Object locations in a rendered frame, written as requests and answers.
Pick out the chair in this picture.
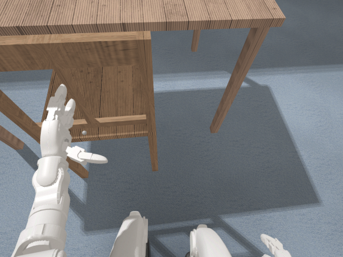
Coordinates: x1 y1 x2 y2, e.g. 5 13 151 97
0 31 158 178

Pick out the right robot hand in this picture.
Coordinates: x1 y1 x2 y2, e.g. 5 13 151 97
260 234 292 257

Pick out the robot thigh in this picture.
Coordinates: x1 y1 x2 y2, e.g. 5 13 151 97
190 228 232 257
109 215 148 257

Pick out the left robot forearm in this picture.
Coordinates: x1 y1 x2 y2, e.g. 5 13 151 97
11 156 70 257

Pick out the table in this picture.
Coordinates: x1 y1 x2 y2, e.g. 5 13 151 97
0 0 286 150

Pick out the robot left thigh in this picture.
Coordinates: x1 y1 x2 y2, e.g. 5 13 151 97
109 215 148 257

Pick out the robot right thigh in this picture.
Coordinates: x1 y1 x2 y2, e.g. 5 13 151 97
190 228 232 257

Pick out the left robot hand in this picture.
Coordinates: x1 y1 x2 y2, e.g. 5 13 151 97
40 84 108 165

